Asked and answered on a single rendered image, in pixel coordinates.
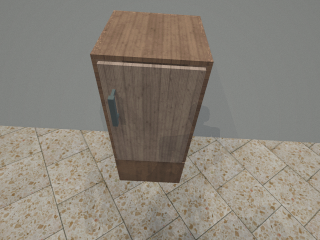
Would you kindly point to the cupboard door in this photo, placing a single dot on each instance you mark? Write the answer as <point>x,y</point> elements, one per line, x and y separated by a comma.
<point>156,106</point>

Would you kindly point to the handle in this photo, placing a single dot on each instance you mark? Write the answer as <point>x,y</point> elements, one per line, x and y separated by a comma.
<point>113,109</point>

